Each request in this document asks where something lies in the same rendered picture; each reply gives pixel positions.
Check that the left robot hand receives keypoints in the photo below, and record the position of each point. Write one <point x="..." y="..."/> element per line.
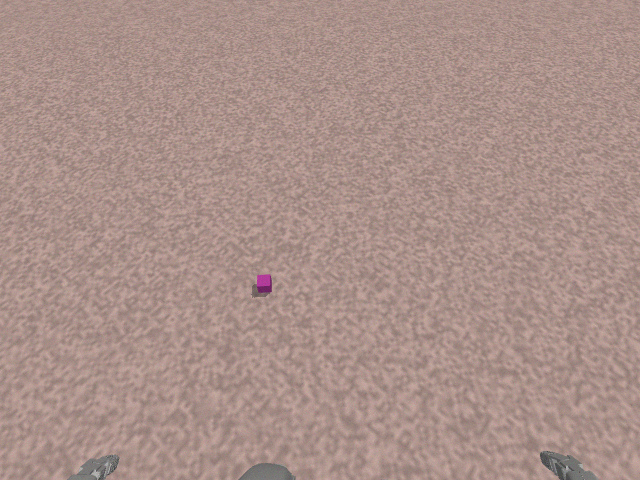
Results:
<point x="97" y="469"/>

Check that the right robot hand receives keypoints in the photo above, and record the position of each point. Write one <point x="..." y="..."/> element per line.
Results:
<point x="565" y="467"/>

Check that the cube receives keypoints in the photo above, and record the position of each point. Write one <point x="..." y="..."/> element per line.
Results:
<point x="264" y="283"/>

